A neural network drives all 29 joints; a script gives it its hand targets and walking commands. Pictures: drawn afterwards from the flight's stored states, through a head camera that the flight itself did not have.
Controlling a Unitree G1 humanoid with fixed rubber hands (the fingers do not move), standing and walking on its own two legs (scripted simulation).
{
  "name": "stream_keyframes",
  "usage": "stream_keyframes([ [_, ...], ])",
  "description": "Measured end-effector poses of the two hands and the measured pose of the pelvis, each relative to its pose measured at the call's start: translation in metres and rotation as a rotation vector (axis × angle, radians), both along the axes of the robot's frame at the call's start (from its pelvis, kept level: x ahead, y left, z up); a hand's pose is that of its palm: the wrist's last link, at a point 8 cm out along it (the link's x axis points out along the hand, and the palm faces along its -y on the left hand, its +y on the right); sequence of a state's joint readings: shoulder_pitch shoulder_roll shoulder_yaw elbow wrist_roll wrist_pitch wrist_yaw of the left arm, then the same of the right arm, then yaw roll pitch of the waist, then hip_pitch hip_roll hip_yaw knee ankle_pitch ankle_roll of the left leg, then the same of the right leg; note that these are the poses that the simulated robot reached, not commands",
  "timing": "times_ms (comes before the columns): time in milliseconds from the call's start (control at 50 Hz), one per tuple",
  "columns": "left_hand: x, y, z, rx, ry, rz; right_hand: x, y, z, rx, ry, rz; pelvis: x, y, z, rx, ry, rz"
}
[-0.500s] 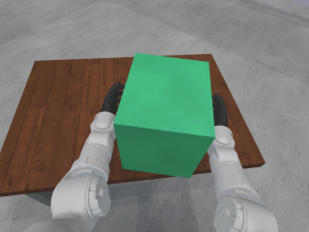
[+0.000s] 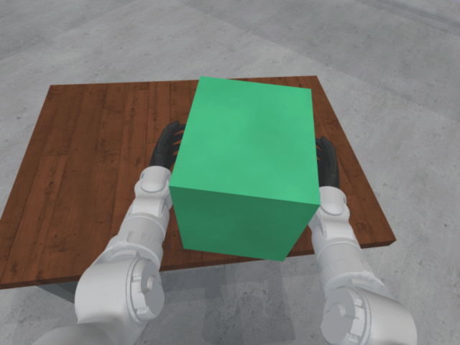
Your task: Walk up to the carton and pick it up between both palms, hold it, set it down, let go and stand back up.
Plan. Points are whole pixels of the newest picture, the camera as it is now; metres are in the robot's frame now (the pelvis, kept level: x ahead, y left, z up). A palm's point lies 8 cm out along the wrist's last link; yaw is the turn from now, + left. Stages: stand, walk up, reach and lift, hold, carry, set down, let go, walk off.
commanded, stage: set down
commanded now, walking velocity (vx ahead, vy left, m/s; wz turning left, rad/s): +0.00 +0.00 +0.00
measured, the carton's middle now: (243, 173) +0.43 -0.03 +0.02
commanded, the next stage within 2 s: none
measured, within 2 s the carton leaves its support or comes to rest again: neither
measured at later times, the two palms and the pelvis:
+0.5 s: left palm (161, 165) +0.43 +0.12 +0.05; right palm (327, 180) +0.39 -0.18 +0.05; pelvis -0.02 +0.00 +0.00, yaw +0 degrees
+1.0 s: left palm (150, 155) +0.42 +0.13 +0.10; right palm (336, 178) +0.37 -0.18 +0.09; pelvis -0.04 +0.00 -0.01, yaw +0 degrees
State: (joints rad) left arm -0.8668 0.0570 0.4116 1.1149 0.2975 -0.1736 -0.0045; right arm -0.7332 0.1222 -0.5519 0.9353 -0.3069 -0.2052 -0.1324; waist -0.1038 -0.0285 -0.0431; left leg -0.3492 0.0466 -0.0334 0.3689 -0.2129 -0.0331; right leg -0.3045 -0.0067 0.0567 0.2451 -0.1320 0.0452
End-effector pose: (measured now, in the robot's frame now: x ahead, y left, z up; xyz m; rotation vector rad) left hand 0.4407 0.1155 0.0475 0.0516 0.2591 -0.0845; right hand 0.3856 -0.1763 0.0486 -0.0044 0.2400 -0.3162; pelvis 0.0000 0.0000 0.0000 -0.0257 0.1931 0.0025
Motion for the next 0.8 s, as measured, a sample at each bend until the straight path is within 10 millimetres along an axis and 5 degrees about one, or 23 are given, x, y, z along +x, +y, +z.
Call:
stream_keyframes([
  [500, -0.006, 0.001, 0.003, -0.044, 0.034, 0.047, 0.001, 0.0, 0.005, -0.009, 0.039, 0.023, -0.015, 0.002, -0.004, -0.003, 0.041, -0.003],
  [800, -0.012, 0.002, 0.031, -0.042, 0.014, 0.046, -0.012, 0.001, 0.013, 0.002, 0.063, 0.027, -0.029, 0.003, -0.007, -0.005, 0.035, -0.004],
])
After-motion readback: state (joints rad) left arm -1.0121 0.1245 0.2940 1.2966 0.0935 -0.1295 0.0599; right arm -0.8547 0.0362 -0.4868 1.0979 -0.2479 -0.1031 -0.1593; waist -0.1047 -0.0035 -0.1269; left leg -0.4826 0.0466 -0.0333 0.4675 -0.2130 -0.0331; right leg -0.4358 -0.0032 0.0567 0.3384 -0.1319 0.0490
